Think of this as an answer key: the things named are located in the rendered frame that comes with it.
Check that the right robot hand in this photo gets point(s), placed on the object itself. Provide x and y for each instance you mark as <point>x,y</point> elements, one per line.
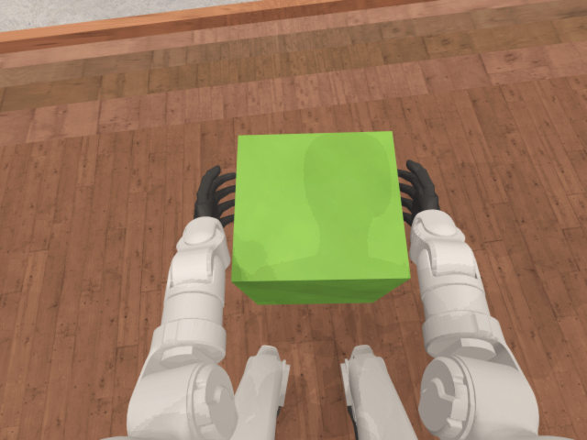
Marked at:
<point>422,192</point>

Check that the robot left upper arm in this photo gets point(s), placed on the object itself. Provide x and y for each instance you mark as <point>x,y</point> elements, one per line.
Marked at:
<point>192,402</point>

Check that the carton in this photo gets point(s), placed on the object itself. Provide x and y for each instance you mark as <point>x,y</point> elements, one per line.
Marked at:
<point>318,218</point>

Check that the robot right forearm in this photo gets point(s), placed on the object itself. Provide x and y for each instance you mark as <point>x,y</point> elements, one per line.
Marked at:
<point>458,320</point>

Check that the left robot hand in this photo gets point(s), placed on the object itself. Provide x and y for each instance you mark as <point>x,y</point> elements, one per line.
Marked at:
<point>208,198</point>

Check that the robot right upper arm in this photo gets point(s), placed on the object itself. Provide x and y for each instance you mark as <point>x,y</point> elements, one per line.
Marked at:
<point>463,398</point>

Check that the left robot shin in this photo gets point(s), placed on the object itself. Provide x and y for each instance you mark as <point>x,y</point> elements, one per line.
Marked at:
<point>270,350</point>

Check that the robot left forearm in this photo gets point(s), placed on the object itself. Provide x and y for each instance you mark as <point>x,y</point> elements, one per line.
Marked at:
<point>191,325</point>

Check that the left robot thigh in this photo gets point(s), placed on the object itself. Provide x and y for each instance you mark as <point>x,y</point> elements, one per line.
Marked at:
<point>260,392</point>

